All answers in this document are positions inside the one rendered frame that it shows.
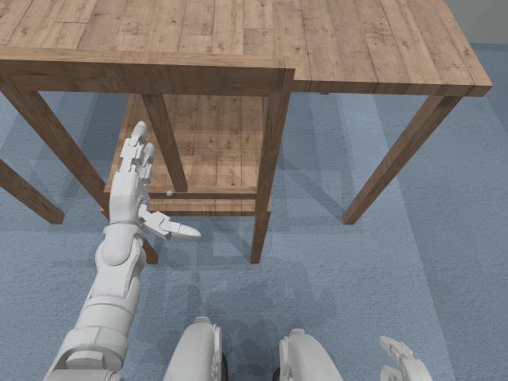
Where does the robot left forearm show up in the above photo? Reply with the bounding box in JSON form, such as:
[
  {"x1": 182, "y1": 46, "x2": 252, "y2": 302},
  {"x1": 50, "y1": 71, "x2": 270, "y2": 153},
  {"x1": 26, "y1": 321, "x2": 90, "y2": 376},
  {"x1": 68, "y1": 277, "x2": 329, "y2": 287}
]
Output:
[{"x1": 42, "y1": 223, "x2": 146, "y2": 381}]

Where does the chair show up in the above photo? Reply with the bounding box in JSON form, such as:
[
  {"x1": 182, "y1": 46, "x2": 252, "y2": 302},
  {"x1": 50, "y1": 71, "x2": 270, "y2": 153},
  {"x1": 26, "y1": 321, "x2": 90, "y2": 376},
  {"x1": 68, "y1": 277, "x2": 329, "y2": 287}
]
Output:
[{"x1": 0, "y1": 46, "x2": 296, "y2": 264}]

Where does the left robot hand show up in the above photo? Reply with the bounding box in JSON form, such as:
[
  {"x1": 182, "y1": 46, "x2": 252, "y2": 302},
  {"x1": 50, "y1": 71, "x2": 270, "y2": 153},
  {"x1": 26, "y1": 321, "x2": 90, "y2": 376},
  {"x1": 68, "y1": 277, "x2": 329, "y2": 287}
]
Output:
[{"x1": 110, "y1": 121, "x2": 202, "y2": 241}]

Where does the left robot shin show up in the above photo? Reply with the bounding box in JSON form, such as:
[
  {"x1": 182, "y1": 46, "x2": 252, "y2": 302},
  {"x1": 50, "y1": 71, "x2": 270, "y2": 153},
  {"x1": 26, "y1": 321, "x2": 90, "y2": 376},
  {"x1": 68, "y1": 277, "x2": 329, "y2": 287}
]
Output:
[{"x1": 184, "y1": 317, "x2": 221, "y2": 381}]

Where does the table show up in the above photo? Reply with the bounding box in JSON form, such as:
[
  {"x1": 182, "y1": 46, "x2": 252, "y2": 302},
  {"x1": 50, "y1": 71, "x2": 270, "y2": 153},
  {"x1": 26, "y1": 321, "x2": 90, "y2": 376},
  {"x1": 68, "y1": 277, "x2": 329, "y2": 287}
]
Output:
[{"x1": 0, "y1": 0, "x2": 493, "y2": 225}]

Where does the robot left thigh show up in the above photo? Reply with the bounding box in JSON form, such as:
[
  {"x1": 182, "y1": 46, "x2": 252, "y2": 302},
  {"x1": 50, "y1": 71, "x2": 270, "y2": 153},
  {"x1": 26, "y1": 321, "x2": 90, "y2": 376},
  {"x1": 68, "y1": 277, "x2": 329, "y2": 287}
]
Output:
[{"x1": 163, "y1": 322, "x2": 222, "y2": 381}]

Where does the right robot hand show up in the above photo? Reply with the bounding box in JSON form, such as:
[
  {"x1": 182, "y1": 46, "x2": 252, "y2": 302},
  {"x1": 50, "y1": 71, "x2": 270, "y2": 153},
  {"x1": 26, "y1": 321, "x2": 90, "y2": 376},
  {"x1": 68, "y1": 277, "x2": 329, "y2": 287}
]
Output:
[{"x1": 379, "y1": 336, "x2": 433, "y2": 381}]

